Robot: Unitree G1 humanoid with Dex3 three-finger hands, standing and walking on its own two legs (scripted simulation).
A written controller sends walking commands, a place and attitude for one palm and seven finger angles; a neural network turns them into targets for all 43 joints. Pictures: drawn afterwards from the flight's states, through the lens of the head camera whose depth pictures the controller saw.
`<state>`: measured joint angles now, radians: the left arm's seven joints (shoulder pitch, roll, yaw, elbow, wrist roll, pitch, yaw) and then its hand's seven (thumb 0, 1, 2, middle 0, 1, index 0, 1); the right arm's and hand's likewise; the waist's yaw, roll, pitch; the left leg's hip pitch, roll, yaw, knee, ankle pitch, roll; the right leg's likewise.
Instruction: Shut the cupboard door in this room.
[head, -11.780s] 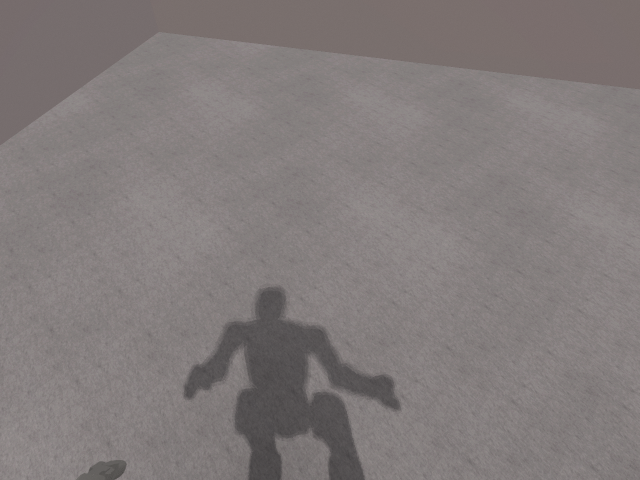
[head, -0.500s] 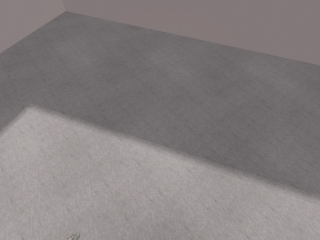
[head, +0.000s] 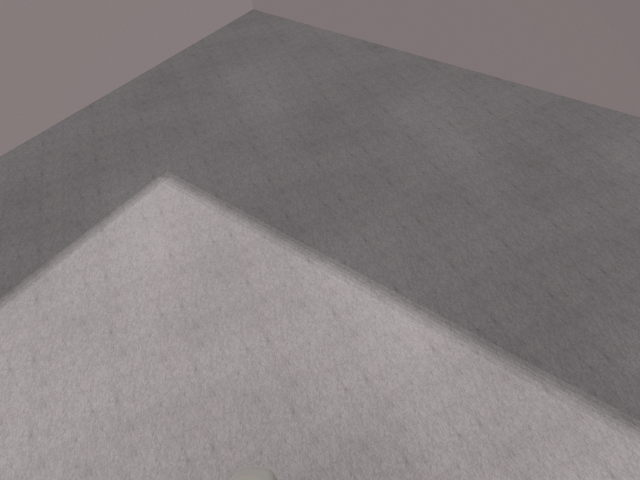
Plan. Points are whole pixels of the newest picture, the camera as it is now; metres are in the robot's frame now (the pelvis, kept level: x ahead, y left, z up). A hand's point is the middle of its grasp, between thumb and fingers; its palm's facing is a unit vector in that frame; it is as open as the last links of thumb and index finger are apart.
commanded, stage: turn or walk to find it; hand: left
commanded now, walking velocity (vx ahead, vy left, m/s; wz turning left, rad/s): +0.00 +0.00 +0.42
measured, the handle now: out of the picture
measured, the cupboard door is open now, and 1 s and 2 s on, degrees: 85 85 85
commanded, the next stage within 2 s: none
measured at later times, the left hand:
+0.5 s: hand out of the picture +0.05 +0.23 -0.16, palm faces +0.21 -0.94 -0.27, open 7.4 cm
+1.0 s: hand out of the picture -0.09 +0.22 -0.19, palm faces +0.45 -0.86 -0.23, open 7.4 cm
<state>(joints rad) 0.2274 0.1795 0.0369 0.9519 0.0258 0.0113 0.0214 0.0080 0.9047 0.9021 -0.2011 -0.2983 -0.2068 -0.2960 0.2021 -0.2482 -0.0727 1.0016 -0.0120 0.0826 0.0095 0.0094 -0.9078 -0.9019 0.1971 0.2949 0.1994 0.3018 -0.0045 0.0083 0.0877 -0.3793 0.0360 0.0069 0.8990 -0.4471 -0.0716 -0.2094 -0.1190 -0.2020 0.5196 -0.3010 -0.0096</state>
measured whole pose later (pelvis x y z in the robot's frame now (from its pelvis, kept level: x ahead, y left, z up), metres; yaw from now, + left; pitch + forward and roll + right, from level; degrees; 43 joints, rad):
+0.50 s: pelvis -0.01 +0.01 -0.01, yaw +11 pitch +0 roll +1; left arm 0.16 0.22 0.05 0.92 0.00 0.04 0.02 0.01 0.91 0.90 -0.20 -0.30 -0.20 -0.30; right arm 0.17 -0.20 -0.05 0.94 -0.02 0.04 0.00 0.01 -0.90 -0.90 0.20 0.30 0.21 0.30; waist -0.01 0.01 0.06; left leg -0.26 -0.03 -0.06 0.51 -0.25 0.00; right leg -0.31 -0.05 -0.05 0.67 -0.37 0.07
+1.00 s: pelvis -0.04 +0.02 -0.02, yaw +25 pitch +0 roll +0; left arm 0.25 0.23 0.06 0.98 0.02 0.04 0.02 0.01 0.90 0.90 -0.20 -0.30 -0.21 -0.30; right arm 0.17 -0.22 -0.06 0.97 -0.01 0.04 0.01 0.01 -0.91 -0.90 0.20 0.30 0.20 0.30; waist 0.01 -0.04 0.09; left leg -0.26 0.02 0.07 0.60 -0.31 -0.02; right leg -0.29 -0.17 -0.24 0.67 -0.37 0.04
